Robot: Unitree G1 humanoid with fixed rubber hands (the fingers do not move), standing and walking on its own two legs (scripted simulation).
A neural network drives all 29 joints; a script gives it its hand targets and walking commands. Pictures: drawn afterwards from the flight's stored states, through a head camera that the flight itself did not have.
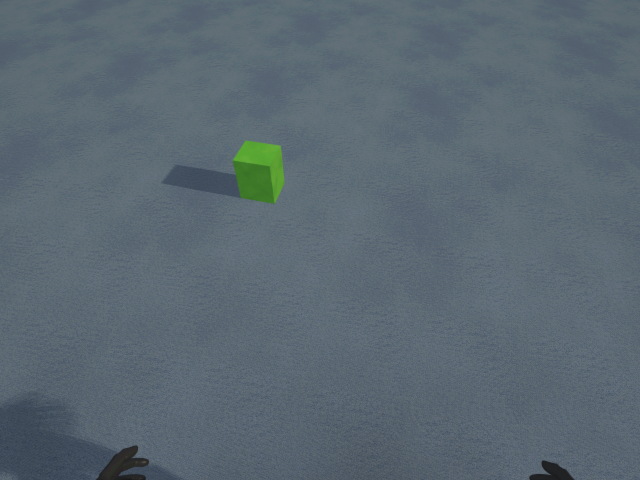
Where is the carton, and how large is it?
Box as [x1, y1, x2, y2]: [233, 141, 284, 203]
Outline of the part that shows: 245,141 233,159 240,195 244,198 274,203 284,182 280,146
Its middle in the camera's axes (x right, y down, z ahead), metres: -0.28 -0.30 +1.77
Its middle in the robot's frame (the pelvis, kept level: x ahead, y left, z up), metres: +1.45 +0.34 -0.66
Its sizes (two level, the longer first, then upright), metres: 0.168 0.151 0.219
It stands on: the floor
